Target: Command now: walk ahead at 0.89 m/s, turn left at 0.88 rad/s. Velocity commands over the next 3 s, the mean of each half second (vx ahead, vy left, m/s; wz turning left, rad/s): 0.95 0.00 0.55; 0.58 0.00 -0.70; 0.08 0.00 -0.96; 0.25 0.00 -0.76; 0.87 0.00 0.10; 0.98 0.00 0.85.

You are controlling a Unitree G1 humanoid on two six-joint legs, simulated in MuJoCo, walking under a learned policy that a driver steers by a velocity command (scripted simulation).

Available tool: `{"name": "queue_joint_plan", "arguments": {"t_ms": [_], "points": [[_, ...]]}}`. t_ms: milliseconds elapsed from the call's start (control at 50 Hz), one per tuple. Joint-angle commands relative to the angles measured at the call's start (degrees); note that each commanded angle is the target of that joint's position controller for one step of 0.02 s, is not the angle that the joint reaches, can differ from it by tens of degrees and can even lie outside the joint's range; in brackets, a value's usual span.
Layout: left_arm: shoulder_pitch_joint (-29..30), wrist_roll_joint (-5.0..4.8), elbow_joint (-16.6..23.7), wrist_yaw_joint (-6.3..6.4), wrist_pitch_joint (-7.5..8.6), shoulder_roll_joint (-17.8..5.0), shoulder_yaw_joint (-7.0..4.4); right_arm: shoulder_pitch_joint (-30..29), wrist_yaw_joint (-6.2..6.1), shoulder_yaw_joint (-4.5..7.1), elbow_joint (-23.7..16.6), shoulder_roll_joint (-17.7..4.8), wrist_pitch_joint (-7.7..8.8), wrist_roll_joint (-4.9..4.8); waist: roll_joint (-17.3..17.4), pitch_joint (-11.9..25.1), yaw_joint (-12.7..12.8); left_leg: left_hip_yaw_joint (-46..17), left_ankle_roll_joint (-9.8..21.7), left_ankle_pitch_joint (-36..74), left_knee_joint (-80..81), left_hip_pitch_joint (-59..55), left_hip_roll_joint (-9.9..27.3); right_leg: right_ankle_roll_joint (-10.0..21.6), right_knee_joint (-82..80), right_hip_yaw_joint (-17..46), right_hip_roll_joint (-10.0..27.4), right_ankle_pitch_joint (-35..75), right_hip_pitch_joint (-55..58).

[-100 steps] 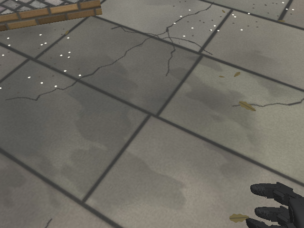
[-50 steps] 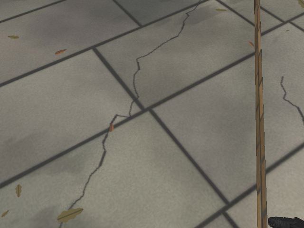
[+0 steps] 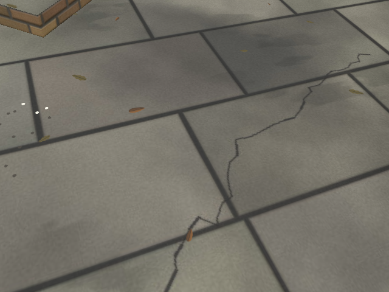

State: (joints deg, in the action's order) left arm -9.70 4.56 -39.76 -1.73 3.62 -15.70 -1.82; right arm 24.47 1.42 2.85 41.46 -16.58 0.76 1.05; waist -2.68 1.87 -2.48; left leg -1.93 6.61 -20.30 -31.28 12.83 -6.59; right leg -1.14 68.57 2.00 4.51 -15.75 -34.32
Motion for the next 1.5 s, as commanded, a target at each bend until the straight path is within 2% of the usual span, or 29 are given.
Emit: {"name": "queue_joint_plan", "arguments": {"t_ms": [20, 180, 220, 260, 280, 300, 360, 500, 560, 620, 640, 660, 680, 720, 740, 760, 780, 860, 960, 1000, 1020, 1040, 1060, 1120, 1220, 1420, 1460, 1480, 1500], "points": [[6.05, -0.67, 5.33, -0.19, -1.08, -6.76, -0.99, 1.23, -0.47, 2.39, -2.71, -9.37, 2.37, -0.91, 5.33, -7.85, 0.66, -23.48, 8.83, -1.34, 23.33, -3.04, 12.09, -1.77, -7.56, -0.14, 0.95, 5.33, -12.13], [21.06, -2.92, 11.42, -0.67, -0.14, -3.98, 1.18, 5.2, -1.51, 3.23, 1.78, -10.49, 3.09, -1.57, 7.81, -5.83, -3.01, -22.19, 6.33, 36.68, 19.39, -8.7, 11.6, -0.53, -34.01, -2.9, -5.51, 17.18, 0.7], [12.01, -3.02, 9.21, 0.53, 0.04, -6.89, 0.05, 1.12, -1.73, 3.8, 1.47, -12.93, 3.41, -1.76, 7.36, -0.03, 2.07, -20.55, 3.0, 54.31, 10.88, -6.69, 10.45, 1.16, -37.08, -3.09, -8.33, 12.91, 18.58], [-12.9, -3.42, 3.25, 3.12, 0.24, -12.44, -2.85, -3.49, -1.11, 4.23, 1.24, -14.59, 4.26, -0.7, 6.29, 12.49, 14.87, -18.25, 0.89, 54.18, -15.44, 2.86, 7.23, 3.13, -33.64, -1.13, -4.0, 3.99, 47.27], [-23.12, -1.2, 1.09, 4.24, 0.63, -16.06, -4.14, -1.57, -1.12, 2.23, 0.78, -6.17, 5.07, -0.38, -5.31, 19.63, 15.95, -12.94, 0.86, 22.18, -36.91, 12.85, 2.3, 5.75, -36.64, 14.07, 8.67, -21.01, 59.23], [-18.06, -0.44, 0.64, 3.37, 0.72, -18.45, -4.38, 5.58, -0.33, 0.44, -0.93, -2.07, 4.97, -2.54, -22.48, 24.5, 7.88, -9.4, -0.64, -5.59, -47.84, 22.78, -2.71, 11.64, -52.11, 49.55, 19.37, -33.61, 60.11], [-8.42, -2.0, -0.49, 1.92, 0.76, -6.7, -2.8, -7.72, 0.52, 0.43, -0.5, -6.7, 3.88, 1.54, 0.87, 3.19, 6.92, -6.3, -0.34, 3.98, -44.86, 26.33, 4.93, 14.61, -53.05, 34.19, 11.19, -20.57, 36.88], [-10.0, -3.33, -5.41, 1.84, 2.28, -8.23, -2.96, -22.98, 2.49, -3.21, -10.03, -3.06, 3.21, 2.68, -1.34, -7.19, 0.85, -1.94, -6.52, 6.88, -15.41, 18.93, 11.03, 14.71, -61.64, 19.21, 3.6, -3.39, 14.07], [-9.69, -4.12, -4.87, 0.57, 2.62, -13.01, -4.45, -21.13, 2.88, -2.82, -8.5, -4.84, 3.3, 0.9, -0.8, -5.9, -0.47, 2.64, -6.8, 16.64, -8.2, -3.64, 7.05, 12.93, -64.33, 15.92, 3.38, 6.21, 3.89], [-14.08, -4.62, -6.61, -0.06, 2.34, -13.61, -4.49, -12.11, 0.36, -0.61, -4.68, -8.56, 3.64, 2.24, 5.01, 0.21, -4.18, 3.86, -5.67, 12.59, -0.92, -14.87, 4.52, 9.34, -41.92, 10.96, -0.93, 28.43, 12.45], [-14.76, -4.98, -6.8, -0.09, 2.42, -12.84, -4.42, -5.56, -1.02, 0.38, -3.99, -10.65, 4.23, 3.49, 5.04, 4.94, -7.46, -0.02, -4.48, 10.3, -0.35, -24.24, 9.55, 7.21, -25.87, 8.96, -4.31, 27.38, 7.87], [-15.36, -4.83, -5.05, 0.56, 2.37, -5.05, -2.71, 2.94, -2.31, 1.28, -4.04, -14.8, 4.52, 4.85, 14.08, 12.31, -8.17, -18.74, -2.33, 4.01, 3.02, -32.84, 28.45, 5.62, -5.59, 5.24, -7.65, -8.37, 0.91], [-19.75, -6.51, -2.46, 1.72, 1.38, -4.62, -2.54, 1.36, -2.63, 1.92, -4.87, -17.27, 3.65, 4.18, 20.56, 17.09, -4.1, -41.4, 2.14, 12.49, 11.18, -32.02, 38.47, 4.75, 8.18, 1.53, -9.82, -14.75, -6.49], [-13.21, -4.31, -3.72, 2.09, -0.87, -6.56, -3.07, -6.86, -1.95, -0.16, -5.17, -6.8, 3.72, 1.95, 7.84, 3.73, -1.46, -21.53, 2.51, 35.64, 6.96, -21.09, 31.23, 4.2, 8.56, 0.71, -3.62, -7.84, -10.06], [-12.89, -8.09, -2.26, 2.7, -0.57, -4.59, -2.86, -10.21, -1.79, 0.34, -5.58, -5.75, 4.27, -1.45, 15.15, 1.95, -0.73, -13.39, 2.38, 45.67, 7.27, -20.73, 26.75, 1.63, 9.28, 2.75, -1.04, -7.01, -11.69], [-8.97, -8.03, -1.88, 2.91, -1.15, -6.83, -3.65, -12.58, -1.96, -0.1, -4.75, -3.37, 4.42, -1.41, 11.32, 0.12, -0.27, -7.26, 0.18, 44.9, 9.48, -17.22, 22.41, 2.04, 6.45, 1.7, 0.1, -5.01, -10.47], [-10.53, -7.9, -0.26, 2.5, -1.59, -5.38, -3.66, -13.82, -2.41, 0.21, -4.62, -3.97, 4.75, -0.72, 15.44, 0.13, 2.47, -4.88, 1.16, 48.57, 9.69, -14.81, 24.01, 1.09, 5.09, 1.61, 0.83, -3.6, -8.53], [-3.18, -6.36, 4.45, 0.48, -2.6, -1.14, -1.87, -21.71, -3.97, 1.54, -4.48, -5.48, 3.85, -1.61, 7.67, -4.87, 4.31, 5.75, 0.14, 44.01, 14.77, -4.84, 21.79, -0.46, -18.65, -3.2, 0.58, 5.45, -3.35], [-9.83, -5.67, 3.02, -1.98, -3.65, -7.31, -4.37, -21.63, -4.53, 3.57, -3.42, -11.07, 3.62, -4.18, 7.95, 3.73, 8.62, 12.74, -3.2, 57.48, 1.14, -5.65, 19.61, 4.99, -31.34, -8.36, -7.22, 15.71, 19.51], [-19.01, -5.66, 1.42, -0.82, -4.27, -12.99, -7.21, -21.93, -3.46, 3.12, -4.31, -9.26, 3.53, -4.27, 3.1, 7.58, 14.26, 12.2, -5.85, 41.3, -19.11, 2.39, 16.42, 9.42, -36.1, -5.49, -8.72, 21.12, 36.81], [-15.66, -6.42, 2.04, 0.52, -4.33, -15.25, -7.22, -17.24, -2.36, 1.17, -4.07, -2.03, 3.15, -1.0, -11.58, 4.97, 9.36, 12.14, -8.73, -11.36, -36.56, 13.58, 8.63, 12.43, -37.32, 3.78, -3.11, 41.34, 43.18], [-8.71, -3.65, 8.09, 0.49, -3.23, -19.72, -6.85, -7.82, -1.65, 0.55, -5.35, -3.05, 3.21, -0.08, -17.45, 14.49, 2.51, 2.47, -11.61, -23.39, -55.88, 25.78, 0.93, 27.01, -37.76, 34.05, 11.29, 53.84, 52.31], [-6.62, -3.52, 10.72, -0.29, -2.76, -18.38, -7.02, -10.06, -1.21, 1.39, -6.37, -10.27, 3.75, -1.15, -8.96, 23.2, 6.45, -7.03, -10.75, -16.42, -57.97, 28.76, 2.16, 29.93, -46.79, 42.58, 14.78, 32.16, 54.39], [0.85, -6.42, 11.91, 0.47, -2.45, -13.1, -5.46, -18.11, -2.76, 1.72, -7.45, -10.82, 3.09, -0.44, 4.54, 7.04, 2.7, -7.84, -9.83, -6.46, -44.02, 26.97, 6.45, 21.0, -49.56, 32.07, 6.6, 19.83, 33.97], [1.7, -5.64, 11.76, 3.12, -4.55, -14.07, -6.18, -18.64, -2.76, 0.99, -6.42, -6.24, 1.98, -0.16, 3.64, 6.59, 1.27, -5.69, -12.52, -2.05, -25.12, 17.49, 4.12, 17.07, -46.4, 23.02, -0.21, 38.24, 22.46], [3.19, -6.03, 12.67, 3.7, -6.94, -11.46, -5.84, -22.34, -2.0, 2.53, -7.07, -6.89, 2.17, -1.26, -7.28, 4.4, 2.98, -8.19, -10.92, 8.35, 1.66, 5.83, 2.05, 10.01, -41.79, 32.45, -4.7, 11.75, 19.37], [-0.29, -6.24, 12.26, 3.31, -7.05, -7.5, -4.66, -20.04, -2.17, 3.61, -6.45, -9.36, 2.15, -0.83, 0.72, 6.77, 3.55, -13.2, -5.93, 17.1, 11.7, -7.15, 12.89, 5.88, -29.72, 26.67, -10.46, -11.77, 13.13], [-2.45, -6.39, 13.34, 3.16, -6.89, -6.82, -4.33, -21.4, -2.58, 4.03, -7.54, -12.98, 1.17, 0.92, 15.15, 5.42, 6.13, -26.75, 2.71, 23.81, 13.29, -10.28, 24.35, 2.62, -18.66, 14.2, -17.82, -22.72, 2.23], [-2.89, -5.9, 13.25, 2.68, -6.09, -12.63, -5.9, -20.7, -2.66, 4.08, -7.75, -10.93, 1.17, 2.0, 17.44, 5.03, 5.59, -33.59, 7.61, 19.4, 15.16, -6.65, 29.49, -0.18, -6.78, 12.17, -12.71, -19.52, -1.29]]}}
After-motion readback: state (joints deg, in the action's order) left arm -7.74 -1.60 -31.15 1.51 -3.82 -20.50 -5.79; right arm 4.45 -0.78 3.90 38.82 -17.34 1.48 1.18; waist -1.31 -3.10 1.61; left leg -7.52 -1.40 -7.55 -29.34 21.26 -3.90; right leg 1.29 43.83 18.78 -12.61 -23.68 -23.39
